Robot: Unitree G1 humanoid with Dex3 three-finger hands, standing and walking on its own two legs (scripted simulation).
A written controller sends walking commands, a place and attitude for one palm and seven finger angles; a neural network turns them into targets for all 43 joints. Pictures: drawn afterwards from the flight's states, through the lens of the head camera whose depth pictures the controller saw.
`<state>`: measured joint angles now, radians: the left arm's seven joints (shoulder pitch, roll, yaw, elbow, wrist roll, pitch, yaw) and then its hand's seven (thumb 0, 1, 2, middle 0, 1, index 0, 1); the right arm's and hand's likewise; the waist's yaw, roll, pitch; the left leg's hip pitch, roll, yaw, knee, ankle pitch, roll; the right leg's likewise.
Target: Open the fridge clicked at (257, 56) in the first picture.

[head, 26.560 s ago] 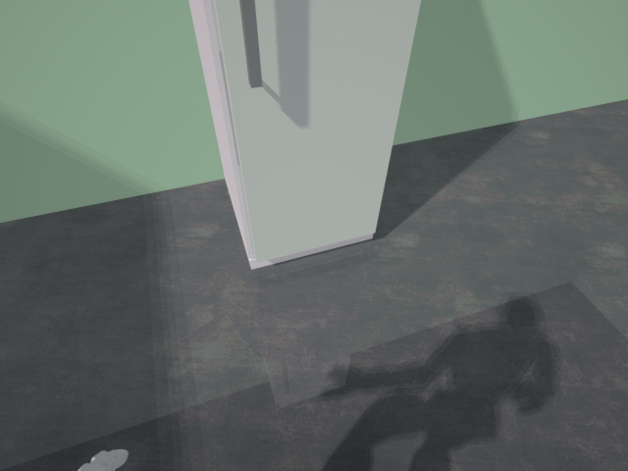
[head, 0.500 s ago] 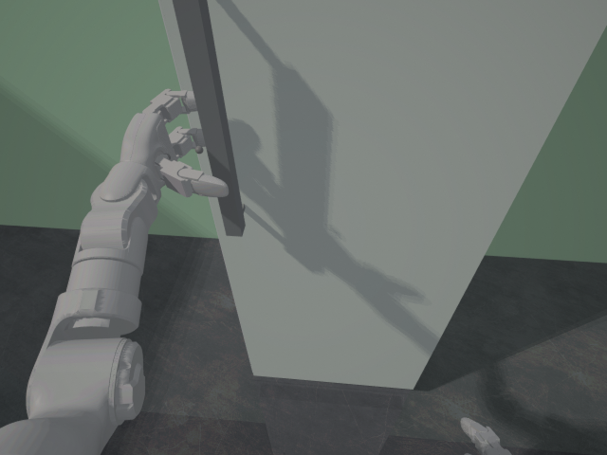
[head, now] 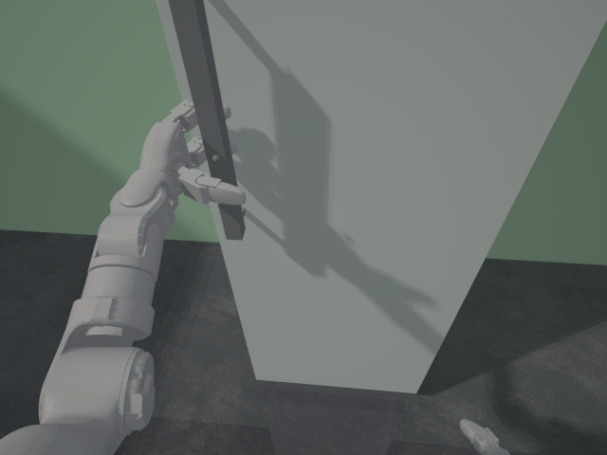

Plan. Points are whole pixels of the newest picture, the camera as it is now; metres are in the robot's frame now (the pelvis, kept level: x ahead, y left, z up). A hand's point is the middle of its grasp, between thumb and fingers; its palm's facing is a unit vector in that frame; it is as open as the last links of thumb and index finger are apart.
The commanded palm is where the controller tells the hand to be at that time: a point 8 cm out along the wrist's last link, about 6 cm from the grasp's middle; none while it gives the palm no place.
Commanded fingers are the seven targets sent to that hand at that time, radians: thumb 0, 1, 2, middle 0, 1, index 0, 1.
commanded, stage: slide the fingers in behind the handle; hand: left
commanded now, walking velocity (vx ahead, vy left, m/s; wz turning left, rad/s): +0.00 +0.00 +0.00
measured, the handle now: (220, 132) +0.47 +0.15 +0.22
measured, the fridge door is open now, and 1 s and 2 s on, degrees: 0 0 0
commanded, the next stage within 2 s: grip the handle and tug to test in 0.64 s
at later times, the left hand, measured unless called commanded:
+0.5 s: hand (227, 156) +0.42 +0.13 +0.21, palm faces -0.05 -1.00 +0.00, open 14.0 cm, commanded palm +0.40 +0.18 +0.21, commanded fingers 0.00 -0.50 0.30 -0.30 -1.20 -0.30 -1.20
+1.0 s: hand (226, 155) +0.42 +0.13 +0.21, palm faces -0.04 -1.00 +0.01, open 12.4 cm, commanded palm +0.40 +0.18 +0.21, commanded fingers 0.00 0.15 0.58 -0.37 -1.29 -0.37 -1.29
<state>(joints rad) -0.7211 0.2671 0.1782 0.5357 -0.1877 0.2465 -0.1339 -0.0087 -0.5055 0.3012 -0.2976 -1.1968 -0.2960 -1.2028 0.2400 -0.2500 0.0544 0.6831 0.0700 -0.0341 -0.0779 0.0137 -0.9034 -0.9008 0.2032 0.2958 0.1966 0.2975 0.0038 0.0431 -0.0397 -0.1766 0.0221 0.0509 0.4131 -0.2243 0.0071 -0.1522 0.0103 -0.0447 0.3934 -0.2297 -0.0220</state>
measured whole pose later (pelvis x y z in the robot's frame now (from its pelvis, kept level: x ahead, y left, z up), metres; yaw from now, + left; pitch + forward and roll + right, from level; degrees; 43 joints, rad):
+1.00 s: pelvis +0.00 +0.00 +0.00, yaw +0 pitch -1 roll +0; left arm -0.75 0.24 0.16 0.56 -0.18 0.24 -0.09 -0.01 -0.26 0.41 -0.33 -1.23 -0.32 -1.24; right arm 0.24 -0.24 0.05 0.70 0.06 -0.02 -0.08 0.01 -0.90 -0.90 0.20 0.30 0.20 0.30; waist 0.00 0.03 -0.04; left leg -0.18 0.02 0.05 0.41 -0.22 0.01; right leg -0.15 0.01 -0.04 0.38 -0.22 -0.02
